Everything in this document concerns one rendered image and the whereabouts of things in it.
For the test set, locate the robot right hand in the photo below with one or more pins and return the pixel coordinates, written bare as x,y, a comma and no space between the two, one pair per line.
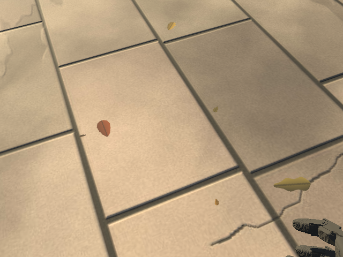
326,230

